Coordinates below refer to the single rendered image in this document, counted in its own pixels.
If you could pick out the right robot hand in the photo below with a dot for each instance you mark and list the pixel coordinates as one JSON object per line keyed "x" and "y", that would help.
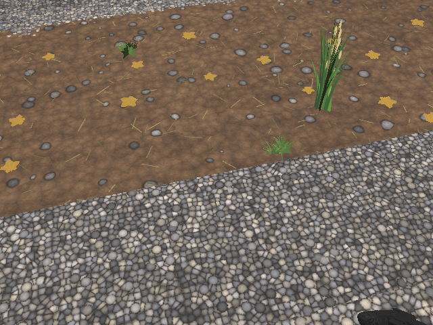
{"x": 387, "y": 317}

